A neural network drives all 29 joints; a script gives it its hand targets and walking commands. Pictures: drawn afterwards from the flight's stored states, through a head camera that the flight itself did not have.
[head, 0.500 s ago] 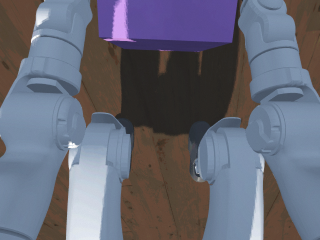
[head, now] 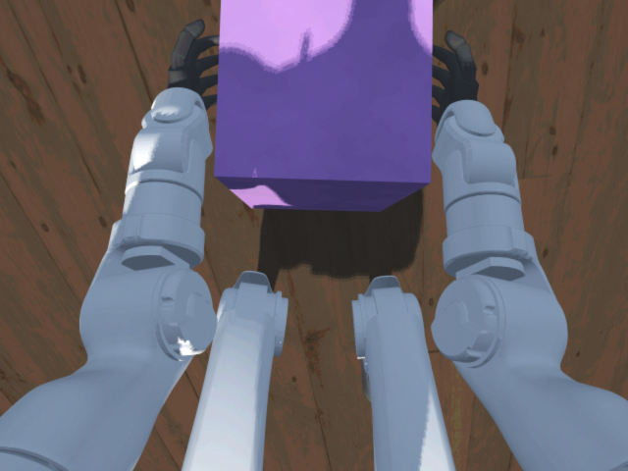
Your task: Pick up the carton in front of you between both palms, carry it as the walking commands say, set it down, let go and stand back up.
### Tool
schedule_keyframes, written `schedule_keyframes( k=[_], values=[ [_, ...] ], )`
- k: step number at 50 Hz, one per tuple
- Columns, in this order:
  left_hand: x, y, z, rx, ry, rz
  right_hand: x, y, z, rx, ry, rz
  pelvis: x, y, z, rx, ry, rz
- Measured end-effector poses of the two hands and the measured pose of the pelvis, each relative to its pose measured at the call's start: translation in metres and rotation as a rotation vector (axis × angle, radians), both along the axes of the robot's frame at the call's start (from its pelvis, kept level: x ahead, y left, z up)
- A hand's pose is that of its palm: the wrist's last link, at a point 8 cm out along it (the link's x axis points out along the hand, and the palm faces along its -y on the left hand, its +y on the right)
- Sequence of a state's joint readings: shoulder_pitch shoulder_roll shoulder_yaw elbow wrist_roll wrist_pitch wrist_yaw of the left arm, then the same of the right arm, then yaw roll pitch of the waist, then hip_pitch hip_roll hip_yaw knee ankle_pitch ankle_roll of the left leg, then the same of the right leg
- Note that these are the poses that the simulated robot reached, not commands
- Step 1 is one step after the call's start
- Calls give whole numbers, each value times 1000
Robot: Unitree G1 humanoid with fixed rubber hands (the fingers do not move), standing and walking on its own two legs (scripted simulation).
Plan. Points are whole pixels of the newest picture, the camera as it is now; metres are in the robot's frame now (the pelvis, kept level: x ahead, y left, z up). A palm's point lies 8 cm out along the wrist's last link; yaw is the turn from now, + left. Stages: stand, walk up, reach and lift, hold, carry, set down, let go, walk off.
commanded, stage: reach and lift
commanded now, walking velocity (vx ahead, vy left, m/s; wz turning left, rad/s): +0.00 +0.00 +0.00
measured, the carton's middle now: (320, 123) +0.52 +0.01 -0.14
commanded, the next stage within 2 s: none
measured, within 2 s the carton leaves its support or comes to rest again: neither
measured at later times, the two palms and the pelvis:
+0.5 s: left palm (127, 54) +0.48 +0.16 +0.08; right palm (537, 70) +0.48 -0.14 +0.08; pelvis +0.04 +0.00 +0.12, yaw +0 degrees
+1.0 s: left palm out of the picture +0.43 +0.15 +0.23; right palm out of the picture +0.43 -0.15 +0.23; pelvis +0.09 +0.00 +0.26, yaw +1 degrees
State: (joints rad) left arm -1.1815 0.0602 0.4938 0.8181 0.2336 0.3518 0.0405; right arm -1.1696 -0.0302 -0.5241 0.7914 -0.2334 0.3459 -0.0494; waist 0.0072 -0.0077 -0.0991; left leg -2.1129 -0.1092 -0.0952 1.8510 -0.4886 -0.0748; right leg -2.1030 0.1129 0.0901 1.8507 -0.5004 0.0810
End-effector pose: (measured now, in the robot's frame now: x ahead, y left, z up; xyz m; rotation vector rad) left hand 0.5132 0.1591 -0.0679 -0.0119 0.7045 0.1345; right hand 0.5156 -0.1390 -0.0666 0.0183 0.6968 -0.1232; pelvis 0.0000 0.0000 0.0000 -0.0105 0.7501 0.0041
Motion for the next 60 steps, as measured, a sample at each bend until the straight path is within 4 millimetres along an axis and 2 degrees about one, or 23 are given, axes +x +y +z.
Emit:
schedule_keyframes(
  k=[6,12,25,47,60],
  values=[
    [-4,0,29,-1,-15,5,-3,0,29,-1,-15,1,0,0,21,1,6,0],
    [-11,0,59,-6,-19,10,-9,0,60,-1,-19,1,9,0,46,1,-4,1],
    [-36,-2,145,-12,-8,19,-34,-3,146,8,-8,-8,39,-1,120,4,-95,2],
    [-80,-5,282,-13,-10,21,-79,-6,282,7,-10,-12,85,-1,243,9,-364,5],
    [-104,-6,358,-9,-24,21,-102,-7,359,1,-24,-8,108,-1,297,13,-592,7]
  ],
)
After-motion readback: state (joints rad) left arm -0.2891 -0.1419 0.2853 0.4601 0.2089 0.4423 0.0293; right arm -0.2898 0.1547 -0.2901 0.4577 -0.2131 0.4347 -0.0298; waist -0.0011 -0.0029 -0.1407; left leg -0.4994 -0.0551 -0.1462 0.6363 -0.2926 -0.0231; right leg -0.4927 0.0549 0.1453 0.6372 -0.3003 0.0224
